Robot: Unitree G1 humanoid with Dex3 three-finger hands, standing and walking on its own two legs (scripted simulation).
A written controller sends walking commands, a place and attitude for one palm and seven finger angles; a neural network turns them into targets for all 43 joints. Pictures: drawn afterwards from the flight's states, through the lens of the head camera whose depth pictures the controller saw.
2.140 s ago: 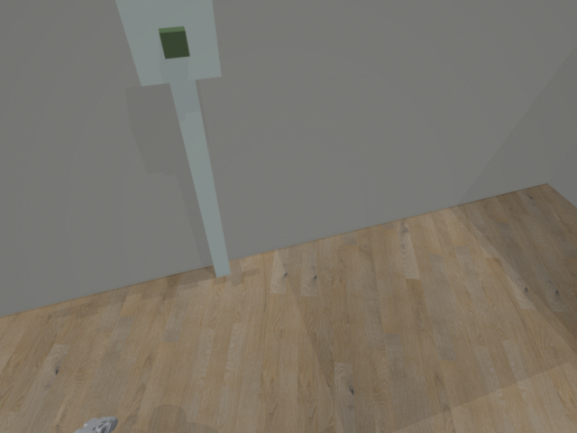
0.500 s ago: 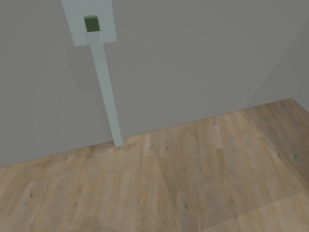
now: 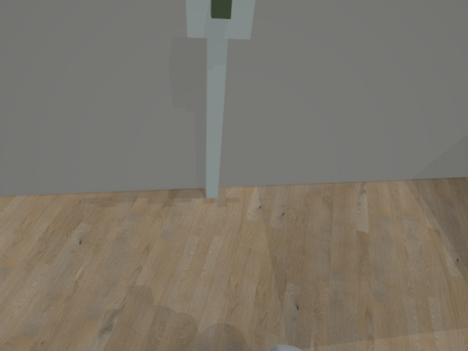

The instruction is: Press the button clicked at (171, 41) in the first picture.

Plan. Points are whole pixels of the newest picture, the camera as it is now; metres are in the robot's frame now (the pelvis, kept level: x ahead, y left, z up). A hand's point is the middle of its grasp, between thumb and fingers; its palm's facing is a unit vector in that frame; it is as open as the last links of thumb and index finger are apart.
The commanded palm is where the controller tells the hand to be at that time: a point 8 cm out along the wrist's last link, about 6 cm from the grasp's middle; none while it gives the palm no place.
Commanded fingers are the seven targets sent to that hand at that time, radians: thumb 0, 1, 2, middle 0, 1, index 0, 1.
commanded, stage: turn to face it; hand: left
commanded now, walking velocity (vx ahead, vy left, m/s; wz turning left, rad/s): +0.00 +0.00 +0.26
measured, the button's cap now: (221, 5) +0.87 +0.09 +0.17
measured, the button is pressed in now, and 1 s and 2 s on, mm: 0 0 0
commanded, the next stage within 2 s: take the last steps up to it in 0.14 s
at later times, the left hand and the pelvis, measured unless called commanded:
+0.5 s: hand out of the picture -0.03 +0.11 -0.17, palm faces +0.14 -0.97 -0.19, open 7.4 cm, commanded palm none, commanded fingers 0.00 0.90 0.90 -0.20 -0.30 -0.20 -0.30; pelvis +0.00 -0.05 +0.00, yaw +5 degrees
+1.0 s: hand out of the picture +0.13 +0.16 -0.18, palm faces +0.08 -0.99 -0.14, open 7.4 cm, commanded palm none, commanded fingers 0.00 0.90 0.90 -0.20 -0.30 -0.20 -0.30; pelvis +0.14 -0.02 +0.00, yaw +2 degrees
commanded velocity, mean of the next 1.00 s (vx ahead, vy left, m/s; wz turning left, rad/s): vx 0.23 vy -0.12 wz -0.01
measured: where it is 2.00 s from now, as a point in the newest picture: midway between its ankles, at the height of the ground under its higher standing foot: (260, 301)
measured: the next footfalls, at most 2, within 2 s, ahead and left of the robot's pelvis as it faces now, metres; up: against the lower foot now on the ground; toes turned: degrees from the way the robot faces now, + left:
right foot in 0.30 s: +0.01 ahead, -0.14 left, +0.00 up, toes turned +3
left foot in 0.72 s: +0.11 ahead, +0.09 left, +0.00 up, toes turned +14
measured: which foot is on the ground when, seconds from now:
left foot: down 0.00-0.30, up 0.32-0.70, down 0.72-1.00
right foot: up 0.00-0.28, down 0.30-0.74, up 0.76-1.00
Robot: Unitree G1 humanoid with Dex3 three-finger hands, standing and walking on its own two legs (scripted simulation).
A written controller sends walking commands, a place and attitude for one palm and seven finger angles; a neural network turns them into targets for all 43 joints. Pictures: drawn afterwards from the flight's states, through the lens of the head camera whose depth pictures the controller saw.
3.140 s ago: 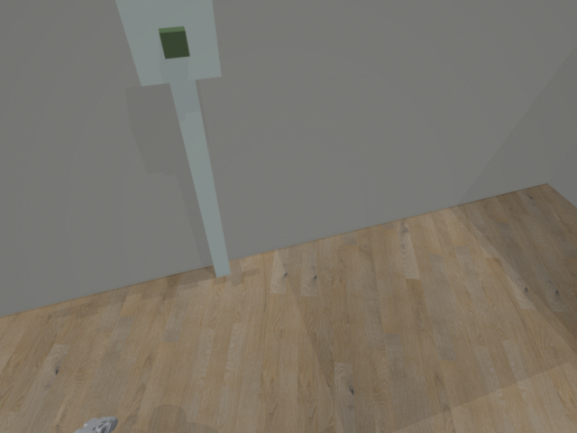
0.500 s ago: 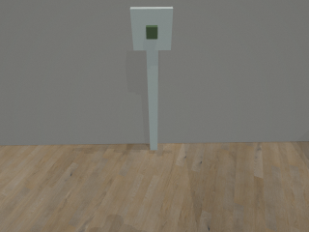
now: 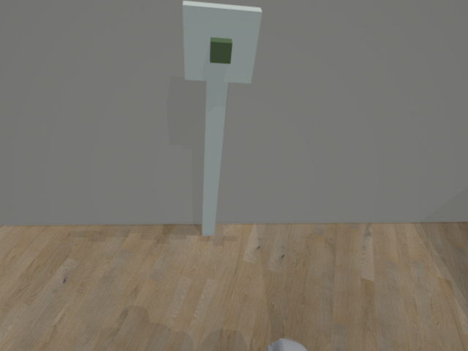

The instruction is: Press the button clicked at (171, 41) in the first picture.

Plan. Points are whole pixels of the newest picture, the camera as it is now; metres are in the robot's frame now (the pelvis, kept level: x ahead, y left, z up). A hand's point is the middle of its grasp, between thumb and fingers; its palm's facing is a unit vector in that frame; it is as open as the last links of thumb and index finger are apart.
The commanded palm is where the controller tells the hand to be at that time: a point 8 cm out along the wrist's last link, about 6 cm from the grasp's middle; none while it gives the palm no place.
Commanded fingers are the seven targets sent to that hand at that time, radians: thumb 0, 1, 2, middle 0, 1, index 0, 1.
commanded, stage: take the last steps up to it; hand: left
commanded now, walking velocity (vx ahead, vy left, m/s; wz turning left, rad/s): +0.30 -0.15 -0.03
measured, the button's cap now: (220, 50) +0.74 +0.09 +0.17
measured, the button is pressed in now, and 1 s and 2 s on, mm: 0 0 0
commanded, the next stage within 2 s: come to a stop and stand still in 0.42 s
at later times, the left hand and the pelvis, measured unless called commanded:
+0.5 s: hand (196, 309) +0.24 +0.08 -0.18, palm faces +0.06 -0.97 -0.22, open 7.1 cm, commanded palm none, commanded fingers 0.00 0.90 0.90 -0.20 -0.30 -0.20 -0.30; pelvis +0.20 -0.11 -0.01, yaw +2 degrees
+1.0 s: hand (207, 310) +0.25 +0.06 -0.19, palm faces +0.10 -0.95 -0.30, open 7.3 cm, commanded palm none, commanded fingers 0.00 0.90 0.90 -0.20 -0.30 -0.20 -0.30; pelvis +0.23 -0.15 -0.03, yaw +0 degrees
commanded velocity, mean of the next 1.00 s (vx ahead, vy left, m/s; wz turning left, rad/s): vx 0.03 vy -0.03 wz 0.03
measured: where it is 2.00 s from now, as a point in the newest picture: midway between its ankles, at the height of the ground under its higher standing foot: outside the picture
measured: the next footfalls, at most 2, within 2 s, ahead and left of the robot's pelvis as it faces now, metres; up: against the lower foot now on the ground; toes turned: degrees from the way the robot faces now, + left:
right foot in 0.22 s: +0.24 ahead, -0.19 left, +0.00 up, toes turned -9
left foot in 0.64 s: +0.36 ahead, +0.00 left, +0.00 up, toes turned +10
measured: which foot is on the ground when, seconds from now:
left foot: down 0.00-0.24, up 0.26-0.62, down 0.64-1.00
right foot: up 0.00-0.20, down 0.22-0.70, up 0.72-0.98, down 1.00-1.00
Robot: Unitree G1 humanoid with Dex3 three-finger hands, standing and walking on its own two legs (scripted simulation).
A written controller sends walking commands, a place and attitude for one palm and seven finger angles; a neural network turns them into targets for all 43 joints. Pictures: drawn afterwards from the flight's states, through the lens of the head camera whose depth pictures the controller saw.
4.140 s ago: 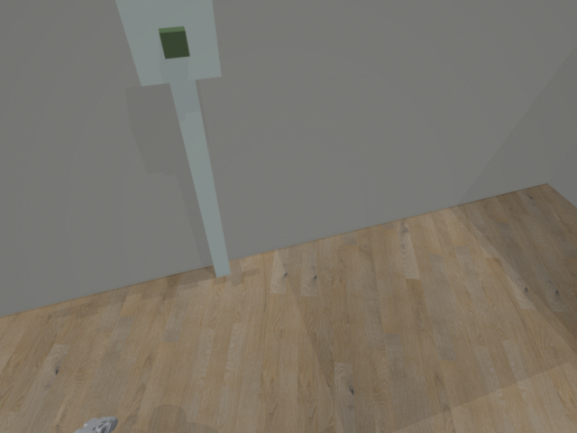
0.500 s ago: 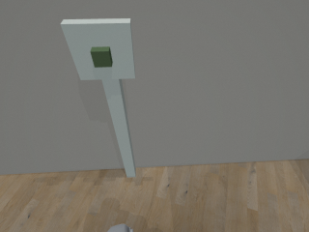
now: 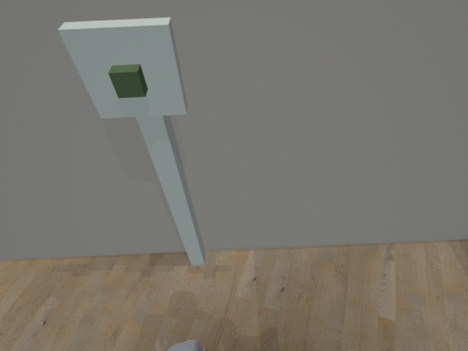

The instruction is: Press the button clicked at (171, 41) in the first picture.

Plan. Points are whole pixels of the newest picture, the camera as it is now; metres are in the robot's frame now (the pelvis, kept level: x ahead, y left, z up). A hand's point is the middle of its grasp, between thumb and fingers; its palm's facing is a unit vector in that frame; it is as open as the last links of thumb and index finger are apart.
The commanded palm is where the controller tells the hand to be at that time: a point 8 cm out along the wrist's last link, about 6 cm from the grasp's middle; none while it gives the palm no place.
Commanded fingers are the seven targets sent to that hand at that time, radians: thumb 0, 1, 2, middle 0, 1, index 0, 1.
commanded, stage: come to a stop and stand still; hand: left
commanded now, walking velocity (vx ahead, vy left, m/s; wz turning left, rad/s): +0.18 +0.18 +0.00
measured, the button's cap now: (129, 80) +0.52 +0.24 +0.20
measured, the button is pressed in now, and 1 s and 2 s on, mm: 0 0 0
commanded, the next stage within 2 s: look again from close up in 0.92 s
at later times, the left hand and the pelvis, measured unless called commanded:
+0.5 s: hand out of the picture -0.05 +0.20 -0.16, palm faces +0.14 -0.97 -0.22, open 7.3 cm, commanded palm none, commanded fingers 0.00 0.90 0.90 -0.20 -0.30 -0.20 -0.30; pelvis -0.03 +0.02 +0.01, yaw +3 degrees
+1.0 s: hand out of the picture -0.02 +0.22 -0.16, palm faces +0.04 -0.98 -0.17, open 7.3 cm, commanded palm none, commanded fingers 0.00 0.90 0.90 -0.20 -0.30 -0.20 -0.30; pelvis -0.03 +0.05 +0.02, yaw +1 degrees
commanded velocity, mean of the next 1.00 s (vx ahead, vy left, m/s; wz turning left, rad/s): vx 0.03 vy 0.05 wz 0.00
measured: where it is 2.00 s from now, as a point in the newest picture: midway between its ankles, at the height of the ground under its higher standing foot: outside the picture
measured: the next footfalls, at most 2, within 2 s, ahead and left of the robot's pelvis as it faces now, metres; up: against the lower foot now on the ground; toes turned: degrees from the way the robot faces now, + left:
left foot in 0.48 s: -0.02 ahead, +0.15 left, +0.00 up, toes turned +6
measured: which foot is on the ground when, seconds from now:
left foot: down 0.00-0.00, up 0.02-0.46, down 0.48-1.00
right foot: down 0.00-1.00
